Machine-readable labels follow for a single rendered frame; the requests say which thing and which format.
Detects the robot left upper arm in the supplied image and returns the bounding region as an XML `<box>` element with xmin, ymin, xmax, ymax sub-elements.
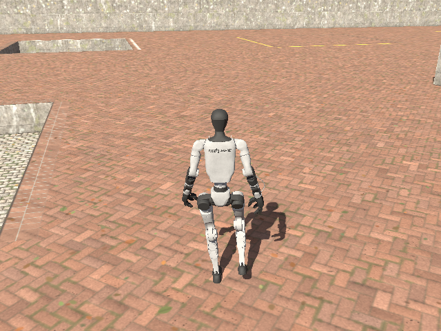
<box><xmin>188</xmin><ymin>139</ymin><xmax>205</xmax><ymax>177</ymax></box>

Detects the right robot forearm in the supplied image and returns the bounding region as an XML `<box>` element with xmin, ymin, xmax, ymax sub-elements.
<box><xmin>247</xmin><ymin>167</ymin><xmax>262</xmax><ymax>199</ymax></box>

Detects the robot right shin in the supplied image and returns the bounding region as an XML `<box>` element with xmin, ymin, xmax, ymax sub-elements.
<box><xmin>236</xmin><ymin>219</ymin><xmax>246</xmax><ymax>266</ymax></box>

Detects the right robot foot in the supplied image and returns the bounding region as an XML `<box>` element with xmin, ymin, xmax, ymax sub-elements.
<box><xmin>238</xmin><ymin>263</ymin><xmax>248</xmax><ymax>275</ymax></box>

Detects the robot left hand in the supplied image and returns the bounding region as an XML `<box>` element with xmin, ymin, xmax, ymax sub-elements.
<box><xmin>182</xmin><ymin>193</ymin><xmax>198</xmax><ymax>208</ymax></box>

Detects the robot right hand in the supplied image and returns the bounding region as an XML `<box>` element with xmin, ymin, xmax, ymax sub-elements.
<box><xmin>248</xmin><ymin>196</ymin><xmax>264</xmax><ymax>214</ymax></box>

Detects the left robot forearm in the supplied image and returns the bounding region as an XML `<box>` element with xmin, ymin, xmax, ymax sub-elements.
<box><xmin>183</xmin><ymin>167</ymin><xmax>196</xmax><ymax>195</ymax></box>

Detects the robot right upper arm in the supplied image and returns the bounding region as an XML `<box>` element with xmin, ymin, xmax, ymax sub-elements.
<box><xmin>234</xmin><ymin>139</ymin><xmax>253</xmax><ymax>177</ymax></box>

